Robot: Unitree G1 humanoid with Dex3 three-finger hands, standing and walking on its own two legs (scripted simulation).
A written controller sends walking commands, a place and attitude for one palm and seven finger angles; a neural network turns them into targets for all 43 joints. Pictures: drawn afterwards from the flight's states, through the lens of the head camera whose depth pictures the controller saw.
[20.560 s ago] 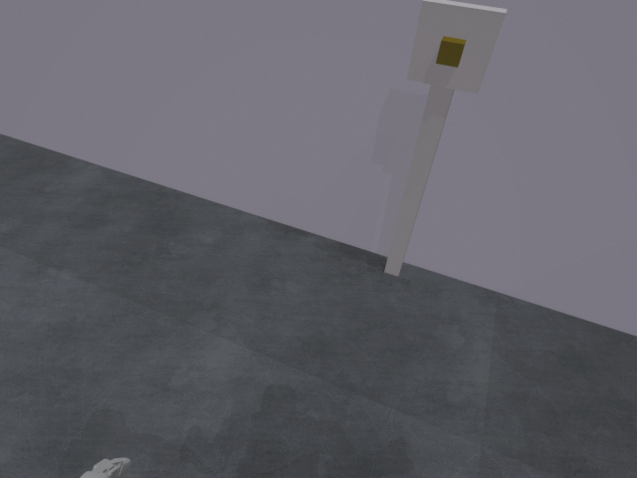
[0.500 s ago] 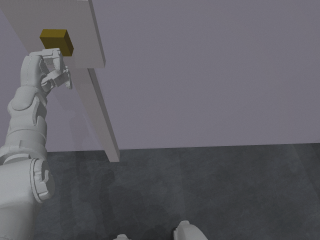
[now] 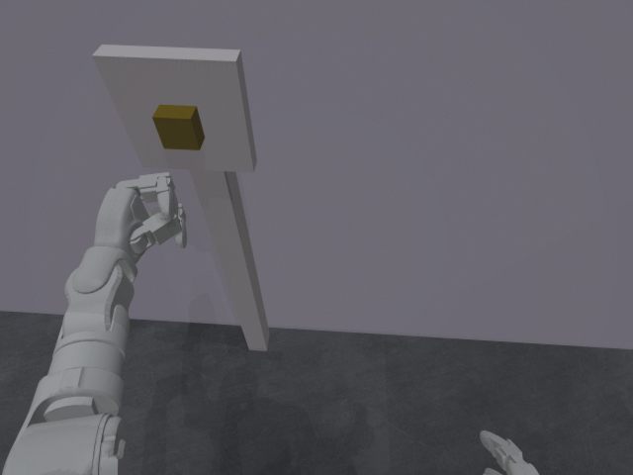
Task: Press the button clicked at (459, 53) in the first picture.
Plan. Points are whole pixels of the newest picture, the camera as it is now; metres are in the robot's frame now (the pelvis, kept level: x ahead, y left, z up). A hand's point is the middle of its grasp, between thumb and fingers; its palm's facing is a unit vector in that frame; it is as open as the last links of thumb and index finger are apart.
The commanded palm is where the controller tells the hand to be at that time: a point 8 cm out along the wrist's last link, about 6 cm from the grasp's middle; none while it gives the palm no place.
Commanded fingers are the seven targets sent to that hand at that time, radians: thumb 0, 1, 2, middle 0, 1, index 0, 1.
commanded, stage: pull the fist back off the button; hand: left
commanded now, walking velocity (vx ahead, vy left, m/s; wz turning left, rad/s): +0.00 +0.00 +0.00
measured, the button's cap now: (180, 126) +0.54 +0.20 +0.15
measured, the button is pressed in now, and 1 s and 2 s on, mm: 0 0 0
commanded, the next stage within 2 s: draw the hand back to the body in 0.08 s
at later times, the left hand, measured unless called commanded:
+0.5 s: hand (141, 250) +0.34 +0.21 +0.13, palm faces -0.02 -1.00 -0.02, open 3.1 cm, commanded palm +0.30 +0.25 +0.13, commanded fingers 0.00 0.90 0.90 -1.30 -1.50 -1.30 -1.50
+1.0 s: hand (71, 317) +0.24 +0.23 +0.16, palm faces +0.32 -0.90 -0.29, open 3.1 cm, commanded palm +0.20 +0.27 +0.17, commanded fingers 0.00 0.90 0.90 -1.30 -1.50 -1.30 -1.50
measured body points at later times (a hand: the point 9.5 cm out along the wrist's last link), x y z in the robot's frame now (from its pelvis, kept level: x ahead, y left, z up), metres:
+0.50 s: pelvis -0.01 +0.00 +0.01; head +0.00 -0.02 +0.46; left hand +0.33 +0.26 +0.13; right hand +0.11 -0.25 -0.09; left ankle -0.03 +0.13 -0.71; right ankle +0.03 -0.13 -0.71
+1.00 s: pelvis +0.00 +0.00 +0.03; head -0.01 -0.01 +0.48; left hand +0.22 +0.28 +0.17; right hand +0.19 -0.21 -0.05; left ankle -0.03 +0.13 -0.71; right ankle +0.03 -0.13 -0.71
